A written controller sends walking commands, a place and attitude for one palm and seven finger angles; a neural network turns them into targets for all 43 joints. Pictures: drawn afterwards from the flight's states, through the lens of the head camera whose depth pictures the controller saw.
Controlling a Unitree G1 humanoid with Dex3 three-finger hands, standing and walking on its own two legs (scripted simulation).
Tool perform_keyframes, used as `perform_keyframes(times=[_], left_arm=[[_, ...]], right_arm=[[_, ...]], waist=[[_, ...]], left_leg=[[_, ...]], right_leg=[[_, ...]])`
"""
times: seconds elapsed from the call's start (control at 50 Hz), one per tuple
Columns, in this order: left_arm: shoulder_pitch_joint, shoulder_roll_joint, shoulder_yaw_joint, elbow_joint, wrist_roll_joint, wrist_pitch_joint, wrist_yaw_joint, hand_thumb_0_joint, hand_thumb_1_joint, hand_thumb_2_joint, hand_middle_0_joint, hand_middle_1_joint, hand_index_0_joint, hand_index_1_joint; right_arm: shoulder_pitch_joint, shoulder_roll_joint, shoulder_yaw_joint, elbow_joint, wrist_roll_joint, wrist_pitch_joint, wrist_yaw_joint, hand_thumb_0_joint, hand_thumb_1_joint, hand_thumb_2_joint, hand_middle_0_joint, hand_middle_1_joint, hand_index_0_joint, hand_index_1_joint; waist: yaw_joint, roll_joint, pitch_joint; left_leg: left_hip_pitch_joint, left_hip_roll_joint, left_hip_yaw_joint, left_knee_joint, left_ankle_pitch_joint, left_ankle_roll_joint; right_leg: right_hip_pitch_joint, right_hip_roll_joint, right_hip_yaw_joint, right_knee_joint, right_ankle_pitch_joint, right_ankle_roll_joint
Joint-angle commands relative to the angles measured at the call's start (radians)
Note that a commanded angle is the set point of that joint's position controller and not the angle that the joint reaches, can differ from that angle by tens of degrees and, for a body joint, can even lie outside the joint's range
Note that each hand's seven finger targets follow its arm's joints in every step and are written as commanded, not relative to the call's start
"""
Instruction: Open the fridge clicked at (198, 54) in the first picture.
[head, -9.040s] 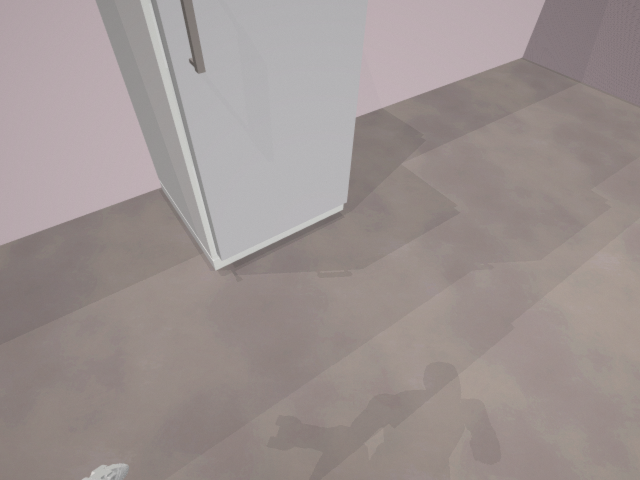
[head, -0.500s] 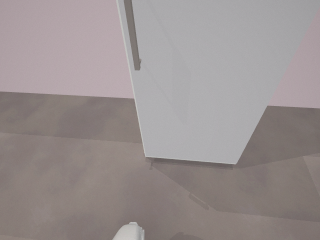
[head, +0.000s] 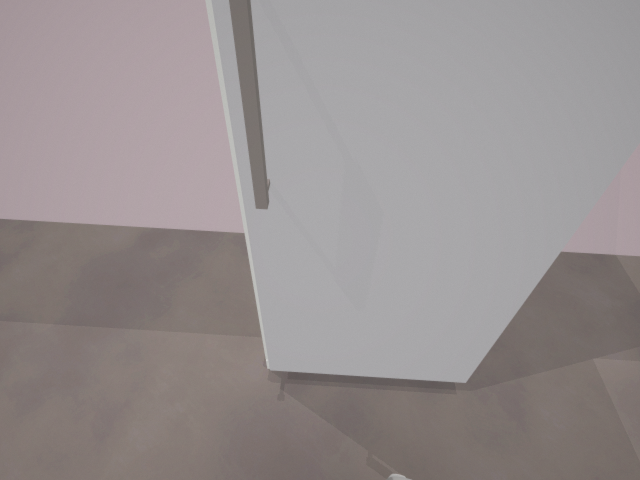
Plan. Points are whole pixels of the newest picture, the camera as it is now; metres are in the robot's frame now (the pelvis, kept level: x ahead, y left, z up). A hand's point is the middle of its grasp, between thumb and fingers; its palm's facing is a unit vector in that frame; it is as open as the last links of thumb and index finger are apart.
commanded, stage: come to a stop and stand still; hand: left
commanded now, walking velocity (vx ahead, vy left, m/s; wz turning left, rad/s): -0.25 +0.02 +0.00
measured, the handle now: (255, 106) +0.53 +0.13 +0.22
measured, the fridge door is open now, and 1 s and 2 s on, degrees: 0 0 0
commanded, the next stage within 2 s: none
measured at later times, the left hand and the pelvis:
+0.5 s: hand out of the picture +0.06 +0.20 -0.19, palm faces +0.09 -0.98 -0.20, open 7.3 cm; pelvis -0.01 +0.01 -0.02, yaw +1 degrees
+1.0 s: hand out of the picture -0.06 +0.15 -0.18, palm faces +0.06 -0.99 -0.15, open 7.4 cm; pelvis -0.05 +0.00 +0.00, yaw +0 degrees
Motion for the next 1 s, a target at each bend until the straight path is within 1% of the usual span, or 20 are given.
perform_keyframes(times=[0.0, 0.04, 0.06, 0.08, 0.1, 0.14, 0.2, 0.28, 0.36, 0.38, 0.42, 0.44, 0.5, 0.54, 0.64, 0.7, 0.74, 0.76, 0.8, 0.98], left_arm=[[0.073, 0.005, -0.016, -0.018, 0.001, 0.001, 0.002, 0.0, 0.9, 0.9, -0.2, -0.3, -0.2, -0.3], [0.151, 0.061, -0.013, 0.005, 0.002, -0.017, 0.012, 0.0, 0.9, 0.9, -0.2, -0.3, -0.2, -0.3], [0.174, 0.123, -0.007, 0.015, 0.004, -0.027, 0.021, 0.0, 0.9, 0.9, -0.2, -0.3, -0.2, -0.3], [0.169, 0.168, -0.006, 0.019, -0.003, -0.03, 0.025, 0.0, 0.9, 0.9, -0.2, -0.3, -0.2, -0.3], [0.159, 0.192, -0.007, 0.009, -0.005, -0.021, 0.025, 0.0, 0.9, 0.9, -0.2, -0.3, -0.2, -0.3], [0.115, 0.182, 0.005, 0.005, -0.003, -0.012, 0.039, 0.0, 0.9, 0.9, -0.2, -0.3, -0.2, -0.3], [0.034, 0.17, 0.015, -0.028, 0.006, 0.007, 0.052, 0.0, 0.9, 0.9, -0.2, -0.3, -0.2, -0.3], [-0.035, 0.173, 0.026, -0.061, 0.011, 0.029, 0.05, 0.0, 0.9, 0.9, -0.2, -0.3, -0.2, -0.3], [-0.065, 0.152, 0.03, -0.072, 0.009, 0.045, 0.043, 0.0, 0.9, 0.9, -0.2, -0.3, -0.2, -0.3], [-0.063, 0.131, 0.024, -0.077, 0.001, 0.053, 0.038, 0.0, 0.9, 0.9, -0.2, -0.3, -0.2, -0.3], [-0.069, 0.042, 0.01, -0.106, -0.012, 0.069, 0.031, 0.0, 0.9, 0.9, -0.2, -0.3, -0.2, -0.3], [-0.061, 0.071, 0.015, -0.102, -0.005, 0.071, 0.028, 0.0, 0.9, 0.9, -0.2, -0.3, -0.2, -0.3], [0.023, 0.073, 0.021, -0.033, 0.004, 0.073, 0.022, 0.0, 0.9, 0.9, -0.2, -0.3, -0.2, -0.3], [0.057, 0.064, 0.008, -0.007, 0.0, 0.059, 0.02, 0.0, 0.9, 0.9, -0.2, -0.3, -0.2, -0.3], [0.029, 0.035, -0.024, 0.001, -0.008, 0.04, 0.025, 0.0, 0.9, 0.9, -0.2, -0.3, -0.2, -0.3], [0.146, 0.034, -0.033, 0.059, -0.011, 0.025, 0.035, 0.0, 0.9, 0.9, -0.2, -0.3, -0.2, -0.3], [0.134, 0.089, -0.035, 0.076, -0.007, 0.007, 0.042, 0.0, 0.9, 0.9, -0.2, -0.3, -0.2, -0.3], [0.115, 0.098, -0.04, 0.074, -0.012, 0.006, 0.04, 0.0, 0.9, 0.9, -0.2, -0.3, -0.2, -0.3], [0.097, 0.072, -0.045, 0.082, -0.014, -0.003, 0.038, 0.0, 0.9, 0.9, -0.2, -0.3, -0.2, -0.3], [0.157, 0.044, -0.046, 0.101, -0.014, 0.008, 0.04, 0.0, 0.9, 0.9, -0.2, -0.3, -0.2, -0.3]], right_arm=[[0.035, -0.107, -0.012, -0.027, -0.002, 0.004, -0.004, 0.0, -0.9, -0.9, 0.2, 0.3, 0.2, 0.3], [0.054, -0.096, -0.007, -0.014, 0.007, 0.009, -0.003, 0.0, -0.9, -0.9, 0.2, 0.3, 0.2, 0.3], [0.087, -0.061, -0.001, -0.01, 0.015, 0.013, 0.0, 0.0, -0.9, -0.9, 0.2, 0.3, 0.2, 0.3], [0.133, -0.045, -0.001, -0.007, 0.026, 0.026, 0.002, 0.0, -0.9, -0.9, 0.2, 0.3, 0.2, 0.3], [0.153, -0.052, -0.011, -0.003, 0.027, 0.042, -0.003, 0.0, -0.9, -0.9, 0.2, 0.3, 0.2, 0.3], [0.12, -0.047, -0.013, 0.002, 0.026, 0.072, -0.011, 0.0, -0.9, -0.9, 0.2, 0.3, 0.2, 0.3], [0.102, -0.049, -0.019, -0.007, 0.026, 0.086, -0.008, 0.0, -0.9, -0.9, 0.2, 0.3, 0.2, 0.3], [0.118, -0.027, -0.023, -0.019, 0.021, 0.103, 0.005, 0.0, -0.9, -0.9, 0.2, 0.3, 0.2, 0.3], [0.196, -0.021, -0.024, -0.014, 0.015, 0.09, 0.01, 0.0, -0.9, -0.9, 0.2, 0.3, 0.2, 0.3], [0.214, -0.042, -0.026, -0.009, 0.014, 0.083, 0.01, 0.0, -0.9, -0.9, 0.2, 0.3, 0.2, 0.3], [0.117, -0.167, -0.047, -0.077, -0.005, 0.074, 0.003, 0.0, -0.9, -0.9, 0.2, 0.3, 0.2, 0.3], [0.023, -0.161, -0.037, -0.11, -0.006, 0.072, -0.003, 0.0, -0.9, -0.9, 0.2, 0.3, 0.2, 0.3], [-0.051, -0.119, -0.017, -0.105, -0.002, 0.059, -0.017, 0.0, -0.9, -0.9, 0.2, 0.3, 0.2, 0.3], [-0.035, -0.106, -0.013, -0.091, 0.006, 0.052, -0.019, 0.0, -0.9, -0.9, 0.2, 0.3, 0.2, 0.3], [0.05, -0.113, -0.017, -0.032, 0.006, 0.051, -0.017, 0.0, -0.9, -0.9, 0.2, 0.3, 0.2, 0.3], [0.041, -0.106, -0.01, -0.013, 0.019, 0.05, -0.01, 0.0, -0.9, -0.9, 0.2, 0.3, 0.2, 0.3], [0.037, -0.05, 0.001, -0.015, 0.031, 0.051, -0.002, 0.0, -0.9, -0.9, 0.2, 0.3, 0.2, 0.3], [0.032, -0.042, 0.007, -0.013, 0.028, 0.053, 0.002, 0.0, -0.9, -0.9, 0.2, 0.3, 0.2, 0.3], [0.041, -0.054, 0.007, 0.014, 0.016, 0.063, 0.002, 0.0, -0.9, -0.9, 0.2, 0.3, 0.2, 0.3], [0.089, -0.039, 0.019, 0.067, 0.013, 0.068, 0.0, 0.0, -0.9, -0.9, 0.2, 0.3, 0.2, 0.3]], waist=[[0.008, 0.128, 0.082], [0.044, 0.043, 0.005], [0.036, -0.06, -0.065], [0.011, -0.137, -0.101], [0.004, -0.085, -0.107], [0.018, -0.178, -0.105], [0.013, -0.122, -0.109], [-0.011, -0.116, -0.093], [-0.045, -0.142, -0.087], [-0.053, -0.071, -0.08], [-0.048, 0.357, 0.066], [-0.016, 0.27, 0.09], [0.025, 0.21, 0.074], [0.022, 0.133, 0.037], [-0.031, 0.16, -0.007], [0.009, 0.107, -0.036], [-0.019, -0.035, 0.002], [-0.031, -0.043, 0.036], [-0.037, -0.122, 0.065], [-0.024, 0.024, 0.147]], left_leg=[[-0.116, 0.256, -0.137, -0.039, 0.5, 0.098], [-0.115, 0.185, -0.107, 0.105, 0.43, 0.017], [-0.21, 0.124, -0.09, 0.184, 0.203, -0.031], [-0.24, 0.058, -0.068, 0.234, -0.116, -0.06], [-0.206, 0.044, -0.076, 0.305, -0.276, -0.063], [-0.231, 0.054, -0.104, 0.477, -0.352, -0.071], [-0.277, 0.05, -0.161, 0.584, -0.333, -0.074], [-0.213, 0.035, -0.123, 0.516, -0.224, -0.082], [-0.07, 0.027, -0.09, 0.198, -0.051, -0.069], [-0.024, 0.045, -0.117, 0.081, -0.018, -0.063], [-0.281, 0.351, -0.521, -0.236, -0.173, 0.048], [-0.405, 0.363, -0.491, -0.253, -0.181, 0.093], [-0.295, 0.244, -0.319, -0.171, 0.015, 0.069], [-0.16, 0.228, -0.278, -0.136, 0.142, 0.088], [0.006, 0.261, -0.314, -0.095, 0.327, 0.13], [-0.066, 0.207, -0.275, -0.029, 0.261, 0.064], [-0.141, 0.109, -0.185, 0.024, 0.129, -0.02], [-0.105, 0.083, -0.167, 0.006, 0.08, -0.036], [-0.031, 0.089, -0.164, 0.01, 0.083, -0.042], [-0.095, 0.098, -0.176, -0.039, -0.007, -0.033]], right_leg=[[0.173, 0.037, -0.019, -0.209, 0.061, -0.003], [0.35, 0.022, 0.005, -0.404, 0.323, 0.003], [0.485, -0.096, 0.159, -0.362, 0.658, -0.042], [0.515, -0.237, 0.246, -0.357, 0.912, -0.139], [0.469, -0.286, 0.218, -0.372, 0.988, -0.197], [0.43, -0.283, 0.24, -0.386, 0.999, -0.252], [0.393, -0.28, 0.212, -0.4, 0.86, -0.262], [0.246, -0.226, 0.151, -0.453, 0.499, -0.204], [0.126, -0.151, 0.139, -0.433, 0.04, -0.127], [0.074, -0.104, 0.105, -0.363, -0.082, -0.089], [-0.03, 0.098, -0.005, -0.027, -0.274, 0.0], [0.065, 0.069, 0.089, 0.067, -0.222, -0.014], [0.04, 0.095, 0.114, 0.217, -0.141, -0.009], [0.016, 0.087, 0.091, 0.17, -0.128, 0.003], [0.132, 0.07, 0.041, -0.182, -0.209, 0.009], [0.336, 0.061, 0.053, -0.487, 0.036, -0.001], [0.349, -0.067, 0.207, -0.533, 0.16, -0.06], [0.272, -0.1, 0.208, -0.536, 0.132, -0.085], [0.162, -0.053, 0.202, -0.563, -0.016, -0.087], [0.128, 0.001, 0.171, -0.585, -0.223, -0.062]])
